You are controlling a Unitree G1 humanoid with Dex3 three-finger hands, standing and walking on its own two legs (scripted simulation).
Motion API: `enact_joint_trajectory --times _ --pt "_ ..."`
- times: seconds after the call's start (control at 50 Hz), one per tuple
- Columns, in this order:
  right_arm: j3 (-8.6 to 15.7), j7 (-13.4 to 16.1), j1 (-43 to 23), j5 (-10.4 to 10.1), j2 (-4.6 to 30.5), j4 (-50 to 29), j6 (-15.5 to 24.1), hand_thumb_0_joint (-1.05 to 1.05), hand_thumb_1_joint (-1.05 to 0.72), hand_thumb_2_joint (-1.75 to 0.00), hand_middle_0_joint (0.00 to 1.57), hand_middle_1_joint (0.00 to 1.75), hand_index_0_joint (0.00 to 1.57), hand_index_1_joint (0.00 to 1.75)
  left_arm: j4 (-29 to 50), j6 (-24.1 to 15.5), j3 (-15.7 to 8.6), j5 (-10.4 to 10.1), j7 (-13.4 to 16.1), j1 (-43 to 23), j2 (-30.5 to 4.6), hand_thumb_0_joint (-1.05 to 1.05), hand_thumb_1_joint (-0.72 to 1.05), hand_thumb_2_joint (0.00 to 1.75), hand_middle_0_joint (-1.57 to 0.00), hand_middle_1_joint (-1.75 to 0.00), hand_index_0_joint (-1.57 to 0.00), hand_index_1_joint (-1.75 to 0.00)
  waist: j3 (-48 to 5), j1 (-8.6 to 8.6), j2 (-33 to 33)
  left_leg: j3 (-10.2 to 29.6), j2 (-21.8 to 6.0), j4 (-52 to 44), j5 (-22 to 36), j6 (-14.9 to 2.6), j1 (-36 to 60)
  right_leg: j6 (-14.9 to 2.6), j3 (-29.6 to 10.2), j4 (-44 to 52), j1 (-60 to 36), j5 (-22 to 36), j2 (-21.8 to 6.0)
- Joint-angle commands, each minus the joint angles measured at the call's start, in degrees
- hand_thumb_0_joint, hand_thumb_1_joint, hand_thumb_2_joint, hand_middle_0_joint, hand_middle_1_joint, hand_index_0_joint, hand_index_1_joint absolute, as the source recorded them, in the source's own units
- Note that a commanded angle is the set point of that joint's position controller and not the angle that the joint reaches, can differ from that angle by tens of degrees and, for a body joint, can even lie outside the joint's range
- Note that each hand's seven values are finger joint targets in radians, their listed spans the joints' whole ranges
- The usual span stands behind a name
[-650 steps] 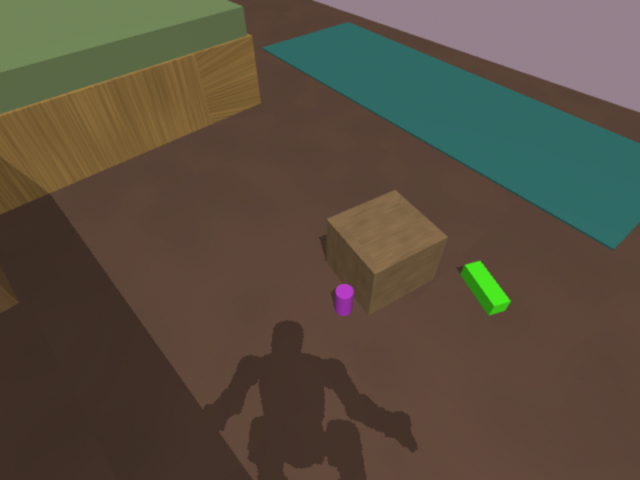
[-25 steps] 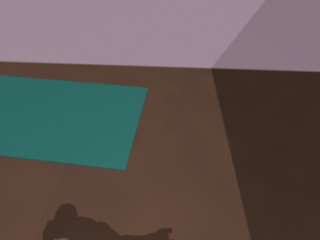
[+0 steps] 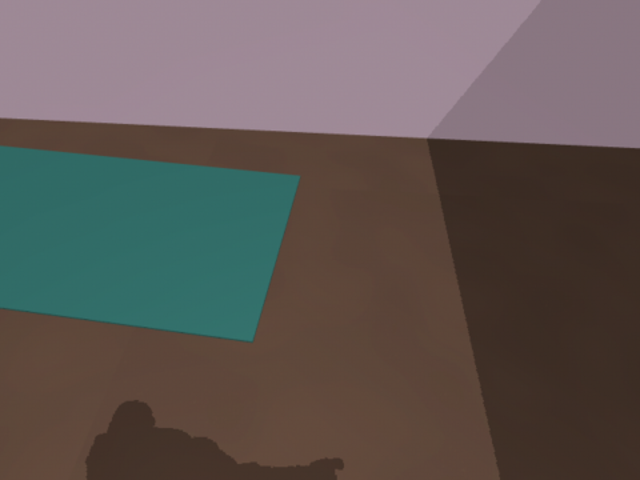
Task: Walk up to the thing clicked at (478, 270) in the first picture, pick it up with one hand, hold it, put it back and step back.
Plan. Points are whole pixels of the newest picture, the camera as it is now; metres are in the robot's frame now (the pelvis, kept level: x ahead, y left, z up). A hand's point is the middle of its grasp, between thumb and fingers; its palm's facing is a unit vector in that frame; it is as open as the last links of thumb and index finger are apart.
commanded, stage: stand
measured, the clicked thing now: out of the picture +0.11 +0.57 -0.75
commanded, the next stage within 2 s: none
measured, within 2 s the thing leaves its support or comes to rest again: neither
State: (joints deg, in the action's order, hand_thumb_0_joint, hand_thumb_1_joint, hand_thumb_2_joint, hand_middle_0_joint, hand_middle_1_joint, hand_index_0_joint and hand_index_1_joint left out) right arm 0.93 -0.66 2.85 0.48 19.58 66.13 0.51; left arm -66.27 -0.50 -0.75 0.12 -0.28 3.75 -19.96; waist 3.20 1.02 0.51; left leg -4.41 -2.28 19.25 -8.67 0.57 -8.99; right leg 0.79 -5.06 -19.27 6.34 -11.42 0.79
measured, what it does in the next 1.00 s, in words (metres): stands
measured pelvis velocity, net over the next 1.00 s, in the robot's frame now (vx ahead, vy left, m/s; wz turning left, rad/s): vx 0.01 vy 0.01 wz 0.03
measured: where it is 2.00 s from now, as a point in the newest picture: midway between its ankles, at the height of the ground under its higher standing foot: outside the picture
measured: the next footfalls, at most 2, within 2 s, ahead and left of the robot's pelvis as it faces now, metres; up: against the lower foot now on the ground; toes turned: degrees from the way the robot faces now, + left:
none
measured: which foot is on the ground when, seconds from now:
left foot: down 0.00-1.00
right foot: down 0.00-1.00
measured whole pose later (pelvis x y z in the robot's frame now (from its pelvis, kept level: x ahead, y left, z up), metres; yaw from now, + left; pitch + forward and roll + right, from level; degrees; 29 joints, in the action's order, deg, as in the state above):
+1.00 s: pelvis +0.01 +0.01 +0.00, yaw +2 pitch -1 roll +0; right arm 1.2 -0.5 4.1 0.5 19.4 65.6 0.4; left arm -65.0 -0.3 -0.5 0.5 -0.1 5.9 -20.1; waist 3.0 0.4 0.5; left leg -3.3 -0.9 18.4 -9.1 -0.3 -8.0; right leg 1.6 -3.8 -17.1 4.1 -11.7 -0.6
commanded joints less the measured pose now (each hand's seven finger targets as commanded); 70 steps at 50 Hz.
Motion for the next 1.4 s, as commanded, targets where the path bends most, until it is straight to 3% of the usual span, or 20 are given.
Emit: enact_joint_trajectory --times 0.0,0.04,0.1,0.16,0.4,0.46,0.52,0.7,0.82,0.9,0.96,1.04,1.1,1.18,1.38 --pt "2.1 0.8 -3.2 0.1 12.5 -3.6 1.3 0.0 -0.9 -0.9 0.2 0.3 0.2 0.3 3.4 -1.5 -2.4 0.2 0.8 -2.9 -12.4 0.0 0.9 0.9 -0.2 -0.3 -0.2 -0.3 -5.9 0.06 -1.0 6.6 -6.4 -3.1 2.2 -1.37 4.7 -1.55 -3.9 3.7 2.6 7.9 -6.8" --pt "2.2 0.8 -3.0 0.1 12.7 -3.5 1.3 0.0 -0.9 -0.9 0.2 0.3 0.2 0.3 3.2 -1.5 -2.3 0.2 0.7 -2.1 -11.9 0.0 0.9 0.9 -0.2 -0.3 -0.2 -0.3 -5.1 0.02 -1.8 7.0 -6.4 -3.7 -0.7 -1.45 4.5 -1.48 -3.7 4.1 3.3 6.1 -6.6" --pt "2.2 0.7 -3.0 0.1 12.4 -3.6 1.4 0.0 -0.9 -0.9 0.2 0.3 0.2 0.3 3.4 -1.6 -2.4 0.2 0.8 -2.1 -11.9 0.0 0.9 0.9 -0.2 -0.3 -0.2 -0.3 -5.2 -0.04 -0.5 7.1 -6.2 -3.3 0.3 -1.46 4.6 -1.5 -3.7 4.4 3.5 6.4 -7.0" --pt "2.3 0.7 -2.6 0.1 12.5 -3.7 1.5 0.0 -0.9 -0.9 0.2 0.3 0.2 0.3 3.6 -1.8 -2.3 0.2 0.8 -1.8 -11.7 0.0 0.9 0.9 -0.2 -0.3 -0.2 -0.3 -7.3 0.0 -0.6 6.8 -6.7 -2.0 8.2 -1.73 6.4 -1.34 -3.3 3.7 1.6 12.2 -7.3" --pt "2.3 0.8 -2.1 0.0 12.3 -4.0 1.3 0.0 -0.9 -0.9 0.2 0.3 0.2 0.3 4.1 -1.6 -2.4 0.4 1.0 -1.0 -12.1 0.0 0.9 0.9 -0.2 -0.3 -0.2 -0.3 -7.2 -0.07 -0.5 7.0 -6.6 -2.1 8.6 -1.78 6.8 -1.23 -2.5 3.8 1.0 11.5 -7.5" --pt "2.3 0.9 -2.6 0.0 12.4 -4.0 1.2 0.0 -0.9 -0.9 0.2 0.3 0.2 0.3 3.9 -1.4 -2.3 0.3 0.9 -0.9 -11.7 0.0 0.9 0.9 -0.2 -0.3 -0.2 -0.3 -5.5 -0.25 -1.1 7.3 -6.2 -2.6 6.0 -1.64 5.7 -1.24 -2.5 4.3 1.5 8.8 -7.3" --pt "2.3 0.9 -2.4 0.0 12.4 -4.0 1.3 0.0 -0.9 -0.9 0.2 0.3 0.2 0.3 4.1 -1.5 -2.3 0.4 0.9 -0.4 -11.8 0.0 0.9 0.9 -0.2 -0.3 -0.2 -0.3 -6.6 -0.53 -0.8 7.0 -6.4 -2.4 8.8 -1.82 6.5 -1.22 -2.4 4.2 0.6 11.5 -7.6" --pt "2.3 0.8 -2.3 0.0 12.6 -4.0 1.3 0.0 -0.9 -0.9 0.2 0.3 0.2 0.3 4.1 -1.2 -2.1 0.4 0.8 -0.1 -11.5 0.0 0.9 0.9 -0.2 -0.3 -0.2 -0.3 -5.2 -0.64 -1.5 7.7 -6.1 -3.7 3.7 -1.69 5.8 -1.35 -2.1 4.7 1.8 7.3 -7.5" --pt "2.4 0.9 -1.7 0.0 12.7 -4.0 1.4 0.0 -0.9 -0.9 0.2 0.3 0.2 0.3 4.5 -1.4 -2.0 0.4 1.0 -0.1 -12.1 0.0 0.9 0.9 -0.2 -0.3 -0.2 -0.3 -7.1 -0.28 -0.8 7.2 -6.3 -1.9 10.7 -1.81 8.4 -1.42 -2.1 3.8 0.9 12.5 -7.9" --pt "2.3 0.8 -1.5 -0.1 12.5 -4.1 1.1 0.0 -0.9 -0.9 0.2 0.3 0.2 0.3 4.5 -1.4 -1.9 0.5 1.1 -0.2 -12.1 0.0 0.9 0.9 -0.2 -0.3 -0.2 -0.3 -5.7 -0.35 -0.2 7.1 -5.9 -2.4 8.0 -1.85 6.4 -1.25 -1.9 4.5 0.9 10.6 -7.8" --pt "2.3 0.8 -1.4 0.0 12.7 -4.1 1.3 0.0 -0.9 -0.9 0.2 0.3 0.2 0.3 4.6 -1.4 -1.8 0.4 1.1 0.4 -12.1 0.0 0.9 0.9 -0.2 -0.3 -0.2 -0.3 -6.7 -0.47 -1.2 7.4 -6.3 -2.3 10.3 -1.84 7.5 -1.31 -1.8 4.0 0.5 11.3 -7.9" --pt "2.1 0.9 -0.9 -0.1 12.6 -4.0 1.2 0.0 -0.9 -0.9 0.2 0.3 0.2 0.3 4.5 -1.3 -1.7 0.5 1.1 0.3 -12.0 0.0 0.9 0.9 -0.2 -0.3 -0.2 -0.3 -5.6 -0.42 -0.8 7.5 -6.1 -3.0 7.5 -1.89 6.1 -1.25 -1.8 4.6 0.5 9.4 -7.9" --pt "2.2 0.8 -1.2 0.0 12.8 -4.1 1.2 0.0 -0.9 -0.9 0.2 0.3 0.2 0.3 4.6 -1.3 -1.6 0.5 1.1 0.5 -12.0 0.0 0.9 0.9 -0.2 -0.3 -0.2 -0.3 -6.2 -0.57 -1.1 7.5 -6.2 -2.4 9.6 -2.04 6.9 -1.33 -1.6 4.3 0.2 10.7 -8.0" --pt "2.0 0.8 -0.3 -0.1 12.3 -4.1 1.2 0.0 -0.9 -0.9 0.2 0.3 0.2 0.3 4.7 -1.3 -1.6 0.5 1.0 0.0 -12.5 0.0 0.9 0.9 -0.2 -0.3 -0.2 -0.3 -5.3 -0.15 -0.2 7.7 -5.9 -3.2 6.5 -1.82 5.6 -1.42 -1.5 4.7 0.4 8.5 -8.0" --pt "2.1 0.8 -0.5 0.0 12.6 -4.3 1.3 0.0 -0.9 -0.9 0.2 0.3 0.2 0.3 4.9 -1.3 -1.5 0.5 1.1 0.7 -12.4 0.0 0.9 0.9 -0.2 -0.3 -0.2 -0.3 -6.1 -0.5 -0.4 7.8 -6.1 -2.4 10.5 -2.09 6.8 -1.31 -1.2 4.4 0.0 10.9 -8.1"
